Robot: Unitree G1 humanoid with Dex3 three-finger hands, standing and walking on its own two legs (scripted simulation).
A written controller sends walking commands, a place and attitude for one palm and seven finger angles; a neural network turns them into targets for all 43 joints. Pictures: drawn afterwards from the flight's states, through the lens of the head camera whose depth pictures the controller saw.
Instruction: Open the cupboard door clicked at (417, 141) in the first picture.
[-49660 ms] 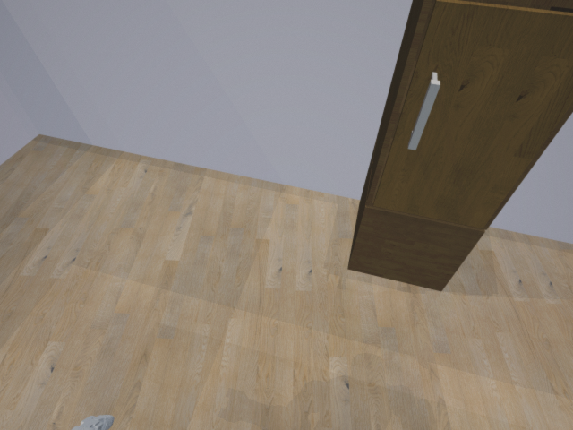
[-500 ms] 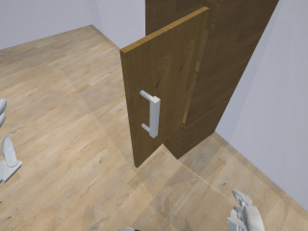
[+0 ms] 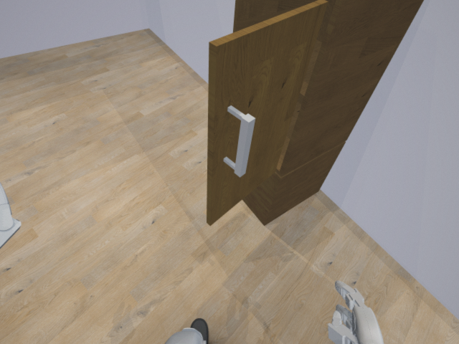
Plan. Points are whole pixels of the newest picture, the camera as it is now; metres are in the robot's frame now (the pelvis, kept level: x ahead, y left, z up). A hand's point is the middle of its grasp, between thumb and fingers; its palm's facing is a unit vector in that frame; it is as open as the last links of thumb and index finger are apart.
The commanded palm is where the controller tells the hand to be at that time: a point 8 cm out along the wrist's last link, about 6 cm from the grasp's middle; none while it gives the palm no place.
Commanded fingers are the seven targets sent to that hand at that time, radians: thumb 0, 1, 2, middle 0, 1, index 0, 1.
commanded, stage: stop stepping back and stand still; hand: left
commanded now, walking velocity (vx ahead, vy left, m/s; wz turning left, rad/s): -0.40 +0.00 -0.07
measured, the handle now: (236, 143) +0.52 +0.02 +0.04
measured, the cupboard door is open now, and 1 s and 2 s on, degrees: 100 100 100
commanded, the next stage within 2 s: let the arm hang, fingers relaxed in 1.18 s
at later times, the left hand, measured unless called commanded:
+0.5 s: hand (9, 315) +0.12 +0.23 +0.17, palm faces +0.29 -0.80 -0.52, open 7.4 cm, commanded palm +0.07 +0.28 +0.19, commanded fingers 0.00 0.90 0.90 -0.20 -0.30 -0.20 -0.30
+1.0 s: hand out of the picture +0.11 +0.27 +0.17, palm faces +0.36 -0.80 -0.48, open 7.4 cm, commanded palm +0.06 +0.31 +0.19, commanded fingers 0.00 0.90 0.90 -0.20 -0.30 -0.20 -0.30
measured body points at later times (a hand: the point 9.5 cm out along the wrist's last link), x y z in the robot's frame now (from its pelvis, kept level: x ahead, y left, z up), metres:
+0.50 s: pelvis -0.09 -0.01 +0.01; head -0.08 +0.00 +0.46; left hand +0.10 +0.27 +0.20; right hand +0.04 -0.25 -0.07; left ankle +0.02 +0.09 -0.71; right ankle -0.11 -0.08 -0.73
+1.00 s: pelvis -0.10 +0.02 +0.01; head -0.09 +0.02 +0.46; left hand +0.09 +0.31 +0.19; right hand +0.06 -0.21 -0.07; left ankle -0.08 +0.14 -0.73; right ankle -0.11 -0.08 -0.73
